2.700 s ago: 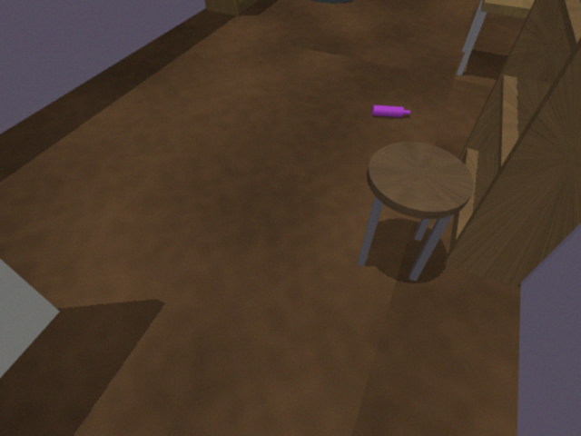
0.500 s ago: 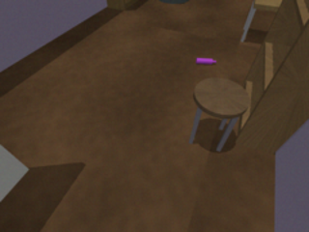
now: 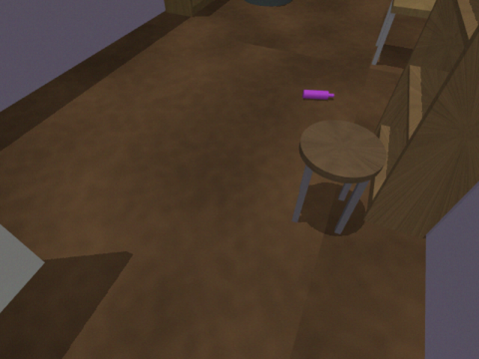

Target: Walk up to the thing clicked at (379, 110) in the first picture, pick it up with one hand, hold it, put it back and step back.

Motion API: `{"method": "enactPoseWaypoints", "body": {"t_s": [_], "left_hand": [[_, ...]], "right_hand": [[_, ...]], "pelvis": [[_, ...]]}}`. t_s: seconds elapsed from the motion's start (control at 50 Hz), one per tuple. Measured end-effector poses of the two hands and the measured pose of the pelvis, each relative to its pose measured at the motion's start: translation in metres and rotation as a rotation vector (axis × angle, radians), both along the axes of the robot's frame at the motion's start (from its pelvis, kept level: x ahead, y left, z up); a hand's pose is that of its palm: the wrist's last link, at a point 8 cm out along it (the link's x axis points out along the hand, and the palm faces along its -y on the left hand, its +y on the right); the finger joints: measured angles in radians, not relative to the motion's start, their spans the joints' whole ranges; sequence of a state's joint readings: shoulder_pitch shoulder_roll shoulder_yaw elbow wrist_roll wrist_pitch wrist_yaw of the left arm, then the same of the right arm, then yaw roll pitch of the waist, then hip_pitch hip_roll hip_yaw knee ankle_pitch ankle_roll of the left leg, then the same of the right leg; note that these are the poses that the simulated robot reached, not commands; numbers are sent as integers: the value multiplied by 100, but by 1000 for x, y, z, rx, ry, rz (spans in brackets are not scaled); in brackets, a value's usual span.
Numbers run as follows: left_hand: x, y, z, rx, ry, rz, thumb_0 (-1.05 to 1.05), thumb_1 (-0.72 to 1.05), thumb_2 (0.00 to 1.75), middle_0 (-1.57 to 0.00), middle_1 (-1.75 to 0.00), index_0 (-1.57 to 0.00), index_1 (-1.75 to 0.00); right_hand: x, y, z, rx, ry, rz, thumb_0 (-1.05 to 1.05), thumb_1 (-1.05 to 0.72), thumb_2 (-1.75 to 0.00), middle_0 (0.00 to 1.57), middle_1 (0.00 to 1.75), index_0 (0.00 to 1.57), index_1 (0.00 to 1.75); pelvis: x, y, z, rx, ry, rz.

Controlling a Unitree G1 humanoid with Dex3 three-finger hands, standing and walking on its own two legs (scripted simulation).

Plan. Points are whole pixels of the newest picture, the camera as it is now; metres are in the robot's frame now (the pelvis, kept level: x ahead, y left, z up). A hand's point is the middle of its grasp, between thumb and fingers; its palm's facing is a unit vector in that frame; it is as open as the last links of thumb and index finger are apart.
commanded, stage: stand
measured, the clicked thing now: (318, 94) +1.96 -0.62 -0.75
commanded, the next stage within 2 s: walk up in 1.02 s
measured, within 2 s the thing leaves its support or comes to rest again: neither
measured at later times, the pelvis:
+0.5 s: pelvis +0.00 +0.00 +0.00, yaw +0 degrees
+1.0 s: pelvis +0.01 +0.00 +0.00, yaw +0 degrees
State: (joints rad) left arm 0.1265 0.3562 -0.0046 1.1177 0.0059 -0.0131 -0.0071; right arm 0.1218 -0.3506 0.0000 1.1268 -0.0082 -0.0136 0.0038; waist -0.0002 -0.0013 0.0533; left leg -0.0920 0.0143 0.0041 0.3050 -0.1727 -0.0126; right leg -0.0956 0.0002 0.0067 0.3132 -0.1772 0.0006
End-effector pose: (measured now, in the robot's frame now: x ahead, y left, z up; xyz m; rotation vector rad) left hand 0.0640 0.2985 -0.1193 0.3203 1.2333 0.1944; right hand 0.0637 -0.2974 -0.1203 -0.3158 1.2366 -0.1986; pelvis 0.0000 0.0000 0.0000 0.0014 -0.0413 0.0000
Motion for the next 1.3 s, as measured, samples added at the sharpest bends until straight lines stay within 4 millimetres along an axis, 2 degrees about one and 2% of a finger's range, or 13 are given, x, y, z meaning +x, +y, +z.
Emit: {"method": "enactPoseWaypoints", "body": {"t_s": [0.46, 1.02, 1.16, 1.3], "left_hand": [[1, 0, 0, 2, 3, -5, 0, 90, 90, -20, -30, -20, -30], [6, -1, 1, 4, 10, -3, 0, 90, 90, -20, -30, -20, -30], [10, 8, 2, 16, -66, 81, 0, 90, 90, -20, -30, -21, -30], [-5, 20, 1, 31, -111, 128, 0, 90, 90, -20, -30, -21, -30]], "right_hand": [[-1, 0, -1, 1, 10, -3, 0, -91, -89, 20, 30, 20, 29], [7, -1, -2, 3, 7, 0, 0, -91, -89, 20, 30, 20, 29], [13, -10, -3, -20, 4, 36, 0, -90, -89, 20, 30, 20, 30], [32, -17, 3, -71, -18, 111, 1, -91, -89, 20, 30, 20, 29]], "pelvis": [[1, 0, 0, -1, 3, 1], [6, -1, 0, 1, 7, -2], [-2, -6, -7, 1, 4, 61], [-10, -3, -13, -2, -5, 124]]}}
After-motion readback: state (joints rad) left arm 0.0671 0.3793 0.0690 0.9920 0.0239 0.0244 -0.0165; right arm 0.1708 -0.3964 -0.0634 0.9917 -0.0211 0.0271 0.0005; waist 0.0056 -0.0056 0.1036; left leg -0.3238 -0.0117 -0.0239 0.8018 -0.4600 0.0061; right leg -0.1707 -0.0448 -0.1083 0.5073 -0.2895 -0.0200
